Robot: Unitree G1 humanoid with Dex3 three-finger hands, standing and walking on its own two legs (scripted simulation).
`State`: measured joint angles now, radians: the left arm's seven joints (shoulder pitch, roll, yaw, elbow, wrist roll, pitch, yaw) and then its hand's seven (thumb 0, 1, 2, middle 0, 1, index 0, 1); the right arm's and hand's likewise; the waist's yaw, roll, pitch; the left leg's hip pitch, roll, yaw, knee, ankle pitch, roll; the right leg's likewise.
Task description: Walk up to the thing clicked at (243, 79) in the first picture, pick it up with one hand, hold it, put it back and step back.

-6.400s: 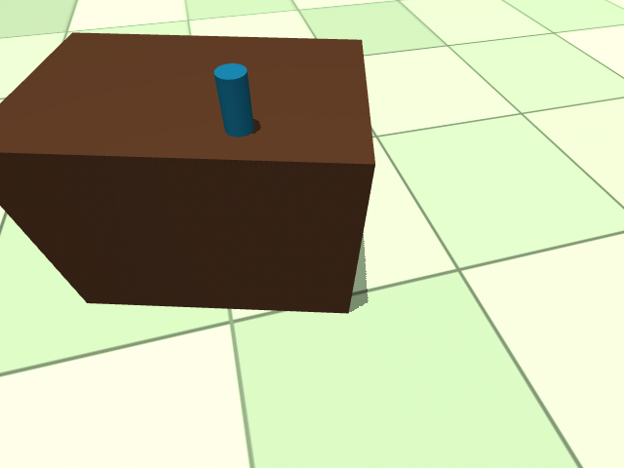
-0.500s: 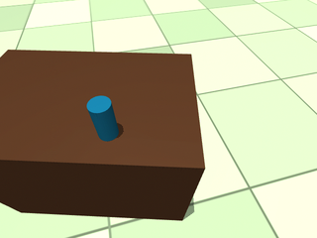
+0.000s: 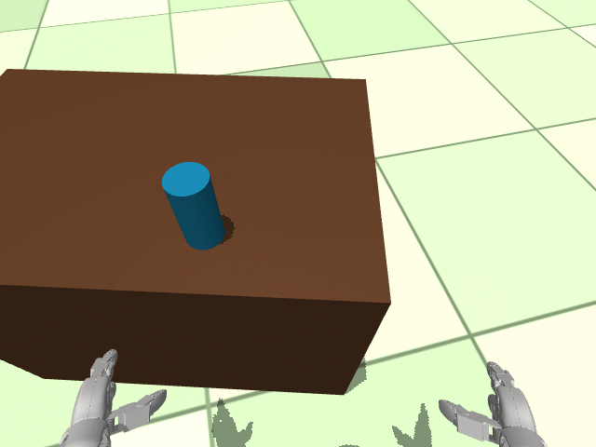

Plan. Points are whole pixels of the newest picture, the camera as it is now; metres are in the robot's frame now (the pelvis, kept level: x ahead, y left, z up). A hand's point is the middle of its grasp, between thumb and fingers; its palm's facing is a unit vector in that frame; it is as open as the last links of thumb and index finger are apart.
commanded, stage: rise first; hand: left
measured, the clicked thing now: (196, 208) +0.46 +0.18 +0.00
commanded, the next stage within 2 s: go down in 1.44 s
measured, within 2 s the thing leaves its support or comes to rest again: neither
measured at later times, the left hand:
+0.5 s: hand (106, 372) +0.20 +0.25 -0.01, palm faces +0.24 -0.91 -0.33, open 17.3 cm
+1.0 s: hand (73, 384) +0.18 +0.25 +0.05, palm faces +0.29 -0.87 -0.39, open 17.6 cm
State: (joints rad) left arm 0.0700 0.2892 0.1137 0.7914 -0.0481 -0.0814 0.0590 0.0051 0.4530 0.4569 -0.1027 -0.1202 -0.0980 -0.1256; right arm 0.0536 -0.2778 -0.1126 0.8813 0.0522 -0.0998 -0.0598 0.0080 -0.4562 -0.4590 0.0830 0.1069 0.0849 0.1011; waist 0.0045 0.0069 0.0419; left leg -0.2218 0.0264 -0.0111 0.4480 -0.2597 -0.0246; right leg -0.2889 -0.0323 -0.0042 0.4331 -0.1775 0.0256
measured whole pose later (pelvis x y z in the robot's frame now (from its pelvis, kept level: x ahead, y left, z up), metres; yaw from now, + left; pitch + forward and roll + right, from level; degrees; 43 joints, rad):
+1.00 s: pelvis +0.00 +0.00 +0.00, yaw +1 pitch -4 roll +0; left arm 0.46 0.30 0.22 -0.06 -0.04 -0.17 0.03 -0.02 -0.56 0.04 -0.06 -0.04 -0.04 -0.07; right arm 0.22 -0.22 -0.14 0.70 0.01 -0.11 -0.04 -0.01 0.52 -0.03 0.05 0.05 0.06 0.05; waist 0.04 0.05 0.05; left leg -0.10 0.02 -0.03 0.42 -0.26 -0.02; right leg -0.16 -0.04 -0.03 0.41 -0.19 0.03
